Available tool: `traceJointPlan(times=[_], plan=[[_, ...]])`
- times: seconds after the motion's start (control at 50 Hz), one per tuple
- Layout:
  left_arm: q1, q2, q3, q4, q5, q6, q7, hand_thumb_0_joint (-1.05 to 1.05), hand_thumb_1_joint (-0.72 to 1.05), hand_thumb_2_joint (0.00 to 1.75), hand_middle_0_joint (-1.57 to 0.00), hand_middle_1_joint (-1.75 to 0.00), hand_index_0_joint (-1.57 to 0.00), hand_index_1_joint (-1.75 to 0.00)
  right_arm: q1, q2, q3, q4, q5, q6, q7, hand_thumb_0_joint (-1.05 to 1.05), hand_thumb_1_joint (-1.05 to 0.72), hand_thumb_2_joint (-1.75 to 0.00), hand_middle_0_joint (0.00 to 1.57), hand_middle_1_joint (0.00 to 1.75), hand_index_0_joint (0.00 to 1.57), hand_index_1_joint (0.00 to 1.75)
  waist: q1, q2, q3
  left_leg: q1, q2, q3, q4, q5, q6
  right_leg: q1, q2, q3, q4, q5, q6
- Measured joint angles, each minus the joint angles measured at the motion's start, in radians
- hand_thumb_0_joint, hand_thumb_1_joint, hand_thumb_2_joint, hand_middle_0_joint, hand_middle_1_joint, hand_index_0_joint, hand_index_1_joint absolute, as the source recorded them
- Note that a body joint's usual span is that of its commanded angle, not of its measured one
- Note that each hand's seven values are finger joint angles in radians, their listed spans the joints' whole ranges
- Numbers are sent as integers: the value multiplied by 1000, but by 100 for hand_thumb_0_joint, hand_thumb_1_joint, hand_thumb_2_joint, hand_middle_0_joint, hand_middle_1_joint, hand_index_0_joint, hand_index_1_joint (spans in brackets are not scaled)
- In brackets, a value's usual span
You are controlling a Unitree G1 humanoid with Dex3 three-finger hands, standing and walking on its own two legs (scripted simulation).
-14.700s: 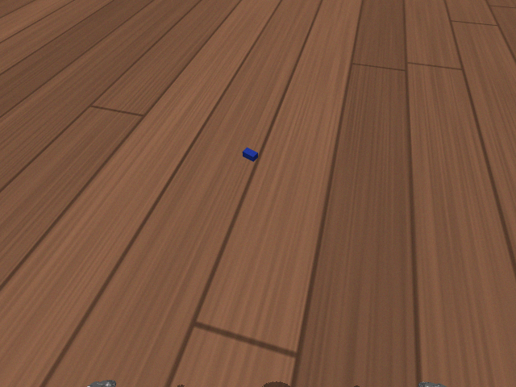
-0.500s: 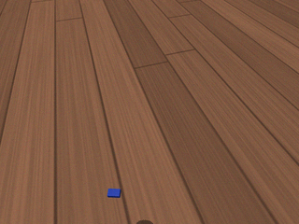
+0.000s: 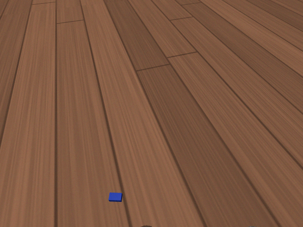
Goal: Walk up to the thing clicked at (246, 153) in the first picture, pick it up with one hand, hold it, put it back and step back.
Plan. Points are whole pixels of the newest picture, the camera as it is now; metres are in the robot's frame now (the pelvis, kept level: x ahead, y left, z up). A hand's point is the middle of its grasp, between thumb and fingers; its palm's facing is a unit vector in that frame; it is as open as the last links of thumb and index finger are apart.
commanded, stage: stand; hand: left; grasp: from above
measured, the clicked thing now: (115, 197) +0.37 +0.24 -0.76
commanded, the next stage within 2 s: rise first in 0.76 s
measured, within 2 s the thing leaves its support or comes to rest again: neither
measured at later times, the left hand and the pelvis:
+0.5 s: hand out of the picture +0.06 +0.25 -0.16, palm faces -0.03 -0.94 -0.34, open 7.4 cm; pelvis +0.00 +0.00 +0.00, yaw +0 degrees
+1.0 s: hand out of the picture +0.12 +0.25 -0.16, palm faces +0.04 -0.94 -0.33, open 7.5 cm; pelvis -0.01 +0.00 -0.01, yaw +0 degrees
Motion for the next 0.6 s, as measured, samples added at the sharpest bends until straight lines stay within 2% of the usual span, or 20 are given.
traceJointPlan(times=[0.6], plan=[[8, -2, -1, 3, -1, 2, 0, 0, 91, 90, -21, -30, -20, -30, 1, 0, -1, 1, 0, 0, 0, 0, -90, -90, 20, 30, 20, 30, 1, 0, 7, -4, 0, -1, 3, -2, -1, -4, 0, -1, 4, -4, -1]])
